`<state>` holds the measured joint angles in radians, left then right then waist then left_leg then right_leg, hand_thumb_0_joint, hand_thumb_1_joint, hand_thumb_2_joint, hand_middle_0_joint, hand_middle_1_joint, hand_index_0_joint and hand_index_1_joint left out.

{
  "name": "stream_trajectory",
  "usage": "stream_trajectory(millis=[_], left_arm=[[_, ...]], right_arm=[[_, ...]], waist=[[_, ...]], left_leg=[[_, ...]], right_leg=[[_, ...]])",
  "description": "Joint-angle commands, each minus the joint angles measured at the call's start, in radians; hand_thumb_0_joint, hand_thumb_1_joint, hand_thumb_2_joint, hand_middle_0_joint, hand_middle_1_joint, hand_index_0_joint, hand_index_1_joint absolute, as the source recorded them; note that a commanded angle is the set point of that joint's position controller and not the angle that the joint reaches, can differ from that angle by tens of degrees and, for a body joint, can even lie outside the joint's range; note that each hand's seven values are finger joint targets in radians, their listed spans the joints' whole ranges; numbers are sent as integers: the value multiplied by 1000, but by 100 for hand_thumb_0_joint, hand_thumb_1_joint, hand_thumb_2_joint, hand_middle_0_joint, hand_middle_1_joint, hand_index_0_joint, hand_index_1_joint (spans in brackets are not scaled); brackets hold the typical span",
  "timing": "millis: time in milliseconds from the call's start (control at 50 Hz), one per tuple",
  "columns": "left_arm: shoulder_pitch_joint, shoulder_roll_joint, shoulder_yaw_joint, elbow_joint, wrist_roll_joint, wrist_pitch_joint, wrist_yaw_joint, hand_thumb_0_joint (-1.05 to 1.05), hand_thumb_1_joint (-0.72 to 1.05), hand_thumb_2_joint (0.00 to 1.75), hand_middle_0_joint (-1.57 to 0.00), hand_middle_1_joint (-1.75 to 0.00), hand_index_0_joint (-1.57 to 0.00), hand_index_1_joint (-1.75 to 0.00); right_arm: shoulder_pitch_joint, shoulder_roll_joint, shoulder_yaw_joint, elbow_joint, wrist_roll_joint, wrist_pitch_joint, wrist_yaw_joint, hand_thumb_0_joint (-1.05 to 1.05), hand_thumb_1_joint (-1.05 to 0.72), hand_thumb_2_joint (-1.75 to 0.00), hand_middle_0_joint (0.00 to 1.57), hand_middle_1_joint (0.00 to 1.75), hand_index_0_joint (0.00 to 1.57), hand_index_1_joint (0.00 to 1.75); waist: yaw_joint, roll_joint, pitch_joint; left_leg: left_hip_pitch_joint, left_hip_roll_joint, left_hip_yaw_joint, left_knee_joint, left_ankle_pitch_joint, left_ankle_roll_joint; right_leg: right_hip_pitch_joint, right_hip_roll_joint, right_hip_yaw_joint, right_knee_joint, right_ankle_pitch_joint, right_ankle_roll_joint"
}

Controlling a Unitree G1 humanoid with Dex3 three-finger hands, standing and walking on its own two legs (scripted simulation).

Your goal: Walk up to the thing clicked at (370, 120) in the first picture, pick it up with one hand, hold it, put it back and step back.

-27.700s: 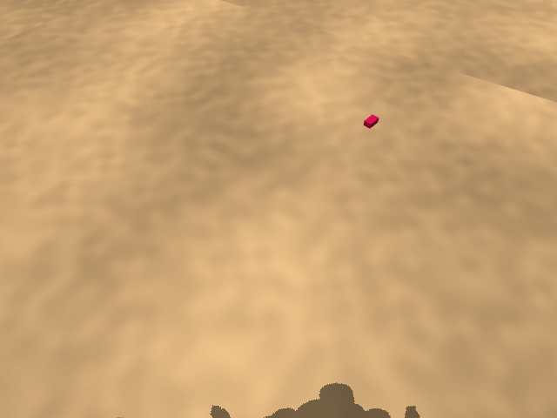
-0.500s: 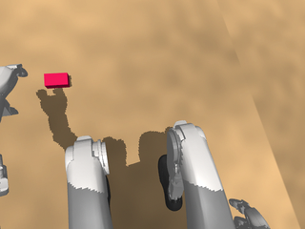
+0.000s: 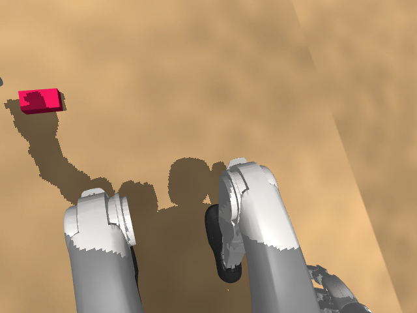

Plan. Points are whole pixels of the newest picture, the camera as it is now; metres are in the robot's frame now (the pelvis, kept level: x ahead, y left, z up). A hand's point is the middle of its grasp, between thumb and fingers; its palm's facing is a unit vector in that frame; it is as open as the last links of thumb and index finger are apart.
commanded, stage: rise first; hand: left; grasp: from above
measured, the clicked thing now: (41, 101) +0.54 +0.28 -0.32
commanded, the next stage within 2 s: none
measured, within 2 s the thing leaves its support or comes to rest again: neither
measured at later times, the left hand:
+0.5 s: hand out of the picture +0.48 +0.33 -0.19, palm faces -0.46 -0.05 -0.89, open 12.6 cm
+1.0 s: hand out of the picture +0.49 +0.32 -0.20, palm faces -0.46 -0.05 -0.89, open 12.8 cm
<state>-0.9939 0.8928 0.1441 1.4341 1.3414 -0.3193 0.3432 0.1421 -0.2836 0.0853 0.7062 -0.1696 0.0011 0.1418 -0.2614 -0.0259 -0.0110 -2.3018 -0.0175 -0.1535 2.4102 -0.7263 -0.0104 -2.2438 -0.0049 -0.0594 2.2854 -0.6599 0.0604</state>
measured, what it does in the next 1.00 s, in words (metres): stands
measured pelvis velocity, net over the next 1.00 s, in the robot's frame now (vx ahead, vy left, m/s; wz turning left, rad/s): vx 0.00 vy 0.00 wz -0.04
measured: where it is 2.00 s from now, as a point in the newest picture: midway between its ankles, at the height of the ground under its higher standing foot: (178, 274)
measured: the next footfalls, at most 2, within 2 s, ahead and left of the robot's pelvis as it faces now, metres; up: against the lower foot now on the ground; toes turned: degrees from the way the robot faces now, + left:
none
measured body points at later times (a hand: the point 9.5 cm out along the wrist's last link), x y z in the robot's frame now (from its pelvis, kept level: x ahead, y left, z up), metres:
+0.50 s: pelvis +0.00 +0.00 -0.01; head +0.26 +0.09 +0.35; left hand +0.50 +0.33 -0.14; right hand +0.04 -0.27 -0.09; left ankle +0.06 +0.12 -0.30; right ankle +0.11 -0.13 -0.30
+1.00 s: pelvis +0.00 +0.00 -0.01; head +0.26 +0.09 +0.34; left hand +0.51 +0.32 -0.15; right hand +0.02 -0.27 -0.09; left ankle +0.06 +0.12 -0.30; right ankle +0.11 -0.13 -0.30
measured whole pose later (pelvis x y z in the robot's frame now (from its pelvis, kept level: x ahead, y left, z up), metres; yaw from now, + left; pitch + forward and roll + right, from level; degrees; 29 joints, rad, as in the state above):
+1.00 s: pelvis +0.00 +0.00 -0.01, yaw -2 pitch +34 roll -12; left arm -1.08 0.97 0.12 1.54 1.35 -0.30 0.38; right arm 0.17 -0.30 0.17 0.67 -0.17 -0.02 0.16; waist -0.33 -0.04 0.05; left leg -2.34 -0.02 -0.18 2.46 -0.71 0.00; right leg -2.26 0.01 -0.08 2.30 -0.64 0.06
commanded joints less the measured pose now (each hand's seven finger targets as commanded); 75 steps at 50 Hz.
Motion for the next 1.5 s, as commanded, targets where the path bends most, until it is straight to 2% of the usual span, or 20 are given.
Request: stream_trajectory(millis=[0, 100, 200, 240, 260, 300, 420, 600, 720, 780, 840, 1000, 1020, 1060, 1100, 1140, 1200, 1260, 1280, 1480], left_arm=[[-304, 301, 34, -140, -27, -1, 35, 0, -20, 72, -38, -66, -38, -67], [-299, 313, 42, -140, -35, -1, 38, 0, -23, 75, -35, -70, -35, -70], [-297, 290, 24, -118, -33, 0, 41, 0, -25, 77, -33, -71, -33, -72], [-320, 306, 24, -131, -28, 0, 41, 0, -26, 78, -32, -74, -32, -74], [-329, 315, 31, -130, -30, 0, 44, 0, -34, 85, -31, -71, -28, -75], [-327, 283, 10, -124, -27, 0, 45, 0, -28, 79, -31, -75, -31, -76], [-335, 316, 25, -96, -18, 10, 56, 0, -29, 80, -31, -75, -31, -76], [-365, 312, 4, -61, -15, 15, 63, 0, -31, 82, -29, -78, -29, -79], [-378, 332, 9, -59, -15, 19, 67, 0, -32, 83, -28, -78, -28, -79], [-368, 307, -9, -40, -15, 21, 66, 0, -31, 81, -29, -79, -29, -79], [-375, 337, 1, -34, -14, 20, 71, 0, -30, 81, -29, -78, -29, -78], [-392, 342, -1, -27, -10, 20, 83, 0, -29, 81, -30, -77, -30, -78], [-381, 343, -2, -20, -11, 22, 86, 0, -28, 80, -30, -77, -30, -78], [-396, 343, 0, -23, -13, 23, 89, 0, -28, 79, -31, -77, -31, -77], [-381, 340, -11, -7, -15, 24, 87, 0, -29, 80, -30, -77, -30, -77], [-385, 359, 3, -22, -11, 26, 90, 0, -29, 80, -30, -77, -30, -77], [-397, 345, -4, -12, -16, 26, 94, 0, -29, 80, -29, -79, -29, -79], [-407, 370, -2, -38, -5, 28, 97, 0, -29, 80, -30, -78, -30, -78], [-381, 373, 7, -22, -5, 35, 97, 0, -29, 80, -30, -78, -30, -78], [-375, 335, -21, -47, -34, 51, 51, 0, -29, 80, -30, -78, -29, -78]], right_arm=[[227, -263, -80, 6, -4, 10, -15, 0, -91, -90, 20, 30, 20, 30], [228, -272, -73, 1, -4, 14, -12, 0, -91, -90, 20, 30, 20, 30], [235, -275, -61, 0, -7, 16, -7, 0, -91, -90, 20, 30, 20, 30], [228, -278, -64, -3, -3, 17, -8, 0, -91, -90, 20, 30, 20, 30], [232, -282, -64, -3, -3, 17, -8, 0, -91, -90, 20, 30, 20, 30], [234, -278, -53, -4, -5, 16, -4, 0, -91, -90, 20, 30, 20, 30], [245, -289, -48, -7, -5, 12, 0, 0, -91, -90, 20, 30, 20, 30], [238, -289, -32, -16, -2, 2, 1, 0, -91, -90, 20, 30, 20, 30], [241, -301, -25, -14, -1, -7, 2, 0, -91, -90, 20, 30, 20, 30], [241, -297, -18, -18, 0, -9, 3, 0, -91, -90, 20, 30, 20, 30], [240, -301, -16, -22, 1, -12, 4, 0, -91, -90, 20, 30, 20, 30], [248, -307, -1, -21, -3, -18, 6, 0, -91, -90, 20, 30, 20, 30], [241, -306, -2, -24, 1, -20, 4, 0, -90, -90, 20, 30, 20, 30], [249, -309, -1, -25, -4, -24, 6, 0, -91, -90, 20, 30, 20, 30], [237, -309, 2, -20, -1, -26, 4, 0, -91, -90, 20, 30, 20, 30], [245, -311, 2, -21, -3, -30, 5, 0, -91, -90, 20, 30, 20, 30], [241, -313, 2, -26, -2, -30, 5, 0, -91, -90, 20, 30, 20, 30], [244, -312, 8, -26, -3, -31, 3, 0, -90, -90, 20, 30, 20, 30], [251, -311, 6, -26, -3, -32, 5, 0, -91, -90, 20, 30, 20, 30], [240, -315, 1, -39, 12, -33, 6, 0, -90, -90, 20, 30, 20, 30]], waist=[[-4, 353, -708], [-4, 370, -699], [-20, 379, -685], [-21, 395, -686], [-22, 391, -683], [-36, 404, -676], [-43, 398, -673], [-67, 376, -640], [-69, 413, -637], [-80, 416, -625], [-77, 417, -635], [-100, 425, -620], [-88, 420, -623], [-102, 425, -619], [-96, 421, -606], [-94, 431, -616], [-106, 432, -610], [-99, 445, -657], [-97, 440, -636], [-95, 435, -600]], left_leg=[[538, -2, 100, -248, 265, 39], [558, 0, 90, -248, 279, 34], [556, 1, 83, -246, 285, 31], [566, 3, 75, -250, 282, 29], [561, 3, 77, -245, 281, 31], [561, 3, 74, -248, 283, 29], [567, 4, 70, -244, 284, 30], [502, 3, 75, -233, 226, 37], [534, 9, 59, -241, 248, 28], [533, 8, 62, -235, 244, 29], [512, 8, 61, -236, 239, 28], [512, 9, 59, -226, 255, 28], [512, 9, 62, -224, 249, 30], [507, 9, 62, -222, 245, 30], [496, 9, 65, -224, 229, 29], [515, 11, 61, -220, 252, 28], [516, 12, 54, -224, 253, 26], [510, 10, 69, -213, 265, 30], [506, 9, 71, -210, 275, 31], [506, 13, 53, -234, 232, 24]], right_leg=[[343, 29, -93, -200, 231, -83], [322, 29, -99, -187, 234, -85], [317, 29, -107, -181, 241, -84], [292, 32, -112, -174, 235, -88], [300, 30, -109, -177, 240, -85], [302, 31, -115, -173, 242, -84], [302, 33, -119, -175, 246, -84], [311, 39, -120, -184, 220, -85], [293, 35, -128, -171, 233, -84], [295, 37, -127, -172, 234, -85], [303, 39, -129, -166, 231, -88], [313, 40, -135, -164, 248, -85], [312, 42, -132, -168, 243, -87], [315, 41, -135, -169, 243, -85], [310, 43, -133, -173, 229, -87], [313, 41, -135, -167, 246, -86], [301, 41, -140, -162, 248, -86], [351, 45, -133, -169, 264, -85], [352, 43, -133, -169, 273, -83], [296, 40, -136, -170, 230, -92]])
